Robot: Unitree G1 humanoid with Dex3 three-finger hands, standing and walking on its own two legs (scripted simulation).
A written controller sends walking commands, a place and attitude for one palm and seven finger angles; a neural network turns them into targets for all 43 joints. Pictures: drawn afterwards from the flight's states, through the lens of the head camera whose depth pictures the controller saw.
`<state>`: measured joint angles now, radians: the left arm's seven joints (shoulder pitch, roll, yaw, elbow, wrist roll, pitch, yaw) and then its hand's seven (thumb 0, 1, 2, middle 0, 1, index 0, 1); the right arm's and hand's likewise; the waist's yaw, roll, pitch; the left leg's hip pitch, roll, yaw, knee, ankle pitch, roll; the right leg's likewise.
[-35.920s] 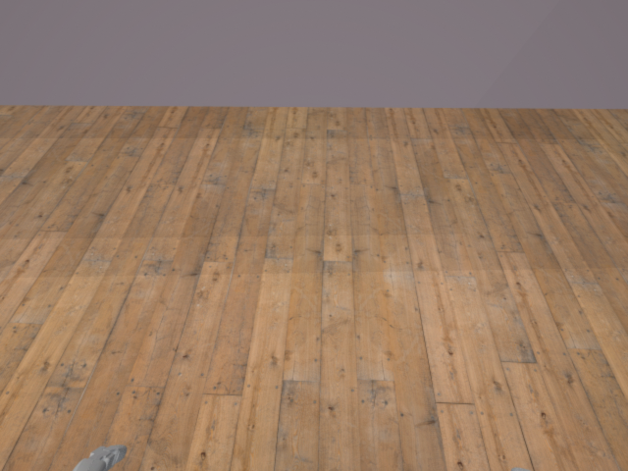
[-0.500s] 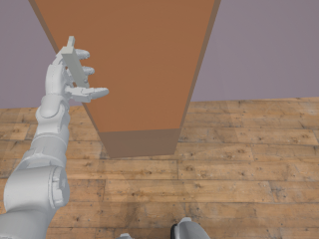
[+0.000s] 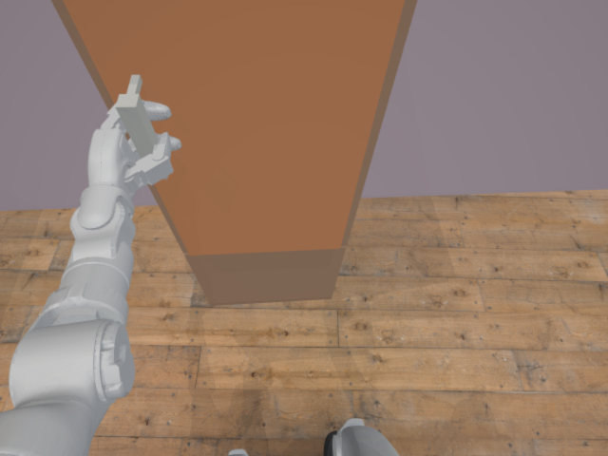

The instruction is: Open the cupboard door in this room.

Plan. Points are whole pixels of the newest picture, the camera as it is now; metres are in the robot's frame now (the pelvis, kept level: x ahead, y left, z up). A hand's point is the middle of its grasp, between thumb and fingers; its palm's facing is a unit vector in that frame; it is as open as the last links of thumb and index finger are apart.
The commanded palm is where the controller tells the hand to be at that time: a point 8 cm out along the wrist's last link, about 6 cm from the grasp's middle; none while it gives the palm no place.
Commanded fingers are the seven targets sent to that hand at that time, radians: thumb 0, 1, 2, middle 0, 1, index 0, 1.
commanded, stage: pull the door open along its arc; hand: left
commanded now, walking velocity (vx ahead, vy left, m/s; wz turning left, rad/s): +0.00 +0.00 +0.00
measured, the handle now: (148, 129) +0.53 +0.19 +0.10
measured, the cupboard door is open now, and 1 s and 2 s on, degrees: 0 44 38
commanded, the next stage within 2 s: open thumb and fingers to let go in 0.98 s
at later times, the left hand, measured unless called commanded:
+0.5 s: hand (177, 222) +0.38 +0.13 +0.09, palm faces +0.04 -1.00 +0.07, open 6.1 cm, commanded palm +0.33 +0.18 +0.09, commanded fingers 0.00 0.90 0.90 -0.40 -1.35 -0.40 -1.35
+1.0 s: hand (264, 306) +0.27 +0.03 +0.10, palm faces +0.23 -0.97 -0.03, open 6.1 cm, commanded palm +0.21 +0.07 +0.09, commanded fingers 0.00 0.90 0.90 -0.40 -1.35 -0.40 -1.35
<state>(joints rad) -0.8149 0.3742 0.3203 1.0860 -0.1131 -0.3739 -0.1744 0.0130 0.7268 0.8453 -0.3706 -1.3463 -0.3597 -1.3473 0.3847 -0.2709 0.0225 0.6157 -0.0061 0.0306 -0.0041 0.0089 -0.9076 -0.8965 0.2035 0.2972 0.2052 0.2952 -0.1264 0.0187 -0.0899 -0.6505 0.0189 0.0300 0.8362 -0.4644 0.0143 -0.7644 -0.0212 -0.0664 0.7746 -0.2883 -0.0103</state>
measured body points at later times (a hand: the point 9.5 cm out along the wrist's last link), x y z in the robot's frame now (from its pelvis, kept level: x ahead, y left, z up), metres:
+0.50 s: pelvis +0.01 +0.00 +0.01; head +0.05 -0.01 +0.46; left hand +0.37 +0.19 +0.09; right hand +0.11 -0.25 -0.10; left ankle -0.04 +0.11 -0.70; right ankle +0.04 -0.12 -0.70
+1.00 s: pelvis +0.02 -0.03 +0.01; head +0.02 -0.05 +0.46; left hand +0.25 +0.08 +0.10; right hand +0.23 -0.21 -0.06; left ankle -0.04 +0.11 -0.70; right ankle +0.04 -0.12 -0.70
